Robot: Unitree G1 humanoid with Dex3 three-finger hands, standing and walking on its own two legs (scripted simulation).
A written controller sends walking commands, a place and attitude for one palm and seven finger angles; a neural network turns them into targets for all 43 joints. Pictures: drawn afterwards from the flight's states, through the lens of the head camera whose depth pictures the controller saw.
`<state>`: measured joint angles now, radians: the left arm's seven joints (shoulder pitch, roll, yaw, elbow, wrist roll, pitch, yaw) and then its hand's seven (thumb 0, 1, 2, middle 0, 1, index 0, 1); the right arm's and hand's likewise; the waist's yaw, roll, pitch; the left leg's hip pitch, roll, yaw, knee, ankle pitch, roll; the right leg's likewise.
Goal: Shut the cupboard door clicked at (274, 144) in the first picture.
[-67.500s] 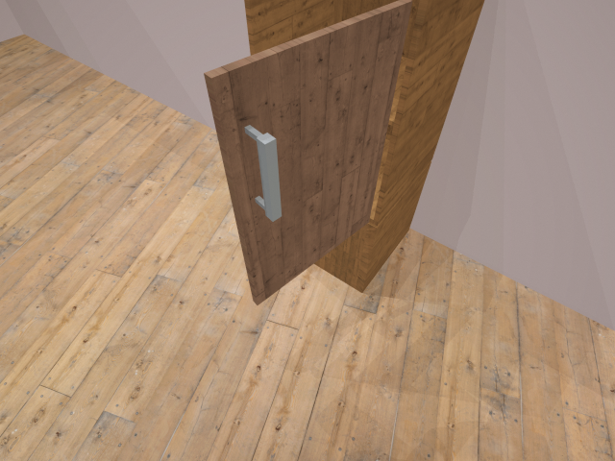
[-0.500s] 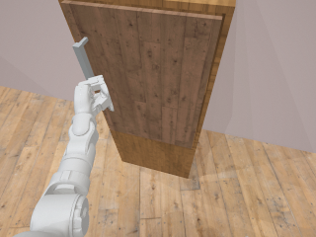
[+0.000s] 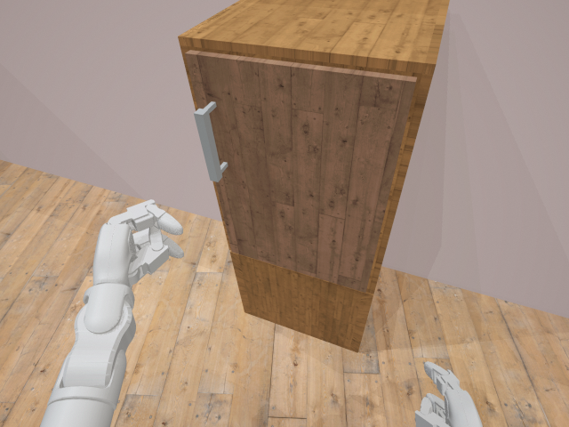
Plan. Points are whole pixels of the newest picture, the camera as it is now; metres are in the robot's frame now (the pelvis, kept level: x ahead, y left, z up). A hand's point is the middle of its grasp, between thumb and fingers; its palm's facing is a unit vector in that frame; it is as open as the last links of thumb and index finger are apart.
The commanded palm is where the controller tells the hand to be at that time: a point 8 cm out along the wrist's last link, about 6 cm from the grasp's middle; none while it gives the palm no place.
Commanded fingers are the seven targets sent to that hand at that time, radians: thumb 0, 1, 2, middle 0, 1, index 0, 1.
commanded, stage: draw the hand back to the body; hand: left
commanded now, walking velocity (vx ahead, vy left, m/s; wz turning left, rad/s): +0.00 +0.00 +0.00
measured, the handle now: (213, 142) +0.64 +0.20 +0.07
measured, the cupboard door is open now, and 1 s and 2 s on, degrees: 0 0 0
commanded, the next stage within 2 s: step back with the hand held close in 0.82 s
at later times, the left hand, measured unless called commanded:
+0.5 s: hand (32, 309) +0.20 +0.28 +0.16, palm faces +0.48 -0.77 -0.43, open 6.6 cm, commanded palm +0.16 +0.31 +0.17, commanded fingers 0.00 0.90 0.90 -0.20 -0.30 -0.20 -0.30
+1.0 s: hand (49, 296) +0.21 +0.27 +0.16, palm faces +0.46 -0.78 -0.43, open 7.4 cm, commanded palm +0.16 +0.31 +0.17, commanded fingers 0.00 0.90 0.90 -0.20 -0.30 -0.20 -0.30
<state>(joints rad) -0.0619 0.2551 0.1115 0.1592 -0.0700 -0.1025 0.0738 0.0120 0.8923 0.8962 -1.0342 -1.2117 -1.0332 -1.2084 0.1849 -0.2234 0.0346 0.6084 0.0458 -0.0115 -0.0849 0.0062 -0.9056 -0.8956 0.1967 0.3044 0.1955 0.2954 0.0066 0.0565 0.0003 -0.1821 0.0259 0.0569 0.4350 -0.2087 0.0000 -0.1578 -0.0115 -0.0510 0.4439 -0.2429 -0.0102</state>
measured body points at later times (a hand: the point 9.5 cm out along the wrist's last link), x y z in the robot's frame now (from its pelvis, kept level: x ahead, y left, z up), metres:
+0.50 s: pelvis +0.02 +0.01 +0.00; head +0.00 -0.02 +0.45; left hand +0.17 +0.32 +0.18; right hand +0.21 -0.20 -0.09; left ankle +0.02 +0.12 -0.74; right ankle +0.00 -0.11 -0.74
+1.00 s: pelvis +0.03 +0.00 +0.00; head +0.01 -0.02 +0.45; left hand +0.18 +0.31 +0.18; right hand +0.21 -0.21 -0.09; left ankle +0.02 +0.12 -0.74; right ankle +0.00 -0.11 -0.74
